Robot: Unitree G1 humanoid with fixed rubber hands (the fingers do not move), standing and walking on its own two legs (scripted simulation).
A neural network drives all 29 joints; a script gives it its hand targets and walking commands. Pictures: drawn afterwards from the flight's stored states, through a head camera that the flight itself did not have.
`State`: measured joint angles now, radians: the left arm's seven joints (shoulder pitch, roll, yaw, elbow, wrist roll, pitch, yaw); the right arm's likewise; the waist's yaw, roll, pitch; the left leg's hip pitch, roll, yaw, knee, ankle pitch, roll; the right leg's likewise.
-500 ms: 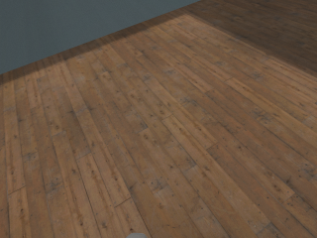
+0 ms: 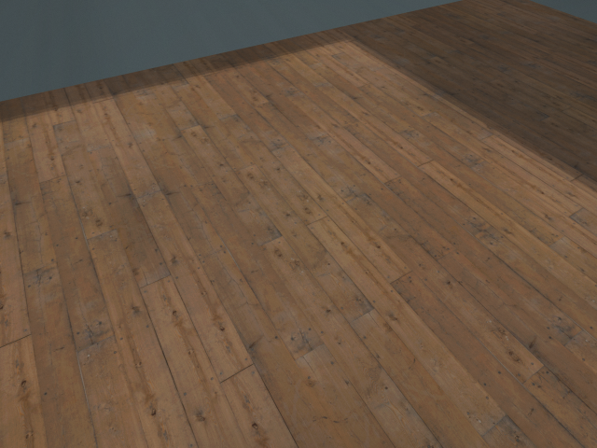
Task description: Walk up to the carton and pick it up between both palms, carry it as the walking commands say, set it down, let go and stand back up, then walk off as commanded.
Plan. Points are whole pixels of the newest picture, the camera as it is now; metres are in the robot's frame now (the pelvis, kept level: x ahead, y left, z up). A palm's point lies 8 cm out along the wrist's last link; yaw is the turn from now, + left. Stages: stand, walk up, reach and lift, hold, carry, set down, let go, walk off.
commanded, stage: walk off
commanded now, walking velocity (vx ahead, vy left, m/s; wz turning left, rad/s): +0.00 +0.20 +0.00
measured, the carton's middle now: out of the picture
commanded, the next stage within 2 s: stand in 0.90 s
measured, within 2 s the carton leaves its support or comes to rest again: neither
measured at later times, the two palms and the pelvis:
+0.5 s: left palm out of the picture -0.02 +0.38 -0.12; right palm out of the picture +0.11 -0.16 -0.11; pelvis -0.02 +0.10 +0.00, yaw +3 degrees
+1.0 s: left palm out of the picture -0.03 +0.45 -0.08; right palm out of the picture +0.04 -0.08 -0.12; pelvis -0.05 +0.17 +0.02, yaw +1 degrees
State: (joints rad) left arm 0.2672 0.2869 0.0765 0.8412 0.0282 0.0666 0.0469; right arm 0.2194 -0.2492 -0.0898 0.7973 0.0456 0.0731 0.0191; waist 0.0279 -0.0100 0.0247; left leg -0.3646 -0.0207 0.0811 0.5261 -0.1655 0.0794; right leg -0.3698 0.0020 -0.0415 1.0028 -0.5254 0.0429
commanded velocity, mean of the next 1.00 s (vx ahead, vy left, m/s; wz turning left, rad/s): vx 0.00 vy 0.18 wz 0.00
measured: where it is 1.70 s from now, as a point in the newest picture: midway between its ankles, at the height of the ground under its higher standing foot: outside the picture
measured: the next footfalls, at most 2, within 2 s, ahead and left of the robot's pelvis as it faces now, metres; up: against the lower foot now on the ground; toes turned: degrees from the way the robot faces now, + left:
right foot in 0.12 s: +0.00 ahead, -0.09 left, +0.00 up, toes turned -4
left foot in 0.50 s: +0.07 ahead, +0.24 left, +0.00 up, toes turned +3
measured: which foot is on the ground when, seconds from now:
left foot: down 0.00-0.12, up 0.14-0.48, down 0.50-0.82, up 0.84-1.00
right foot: up 0.00-0.10, down 0.12-0.50, up 0.52-0.78, down 0.80-1.00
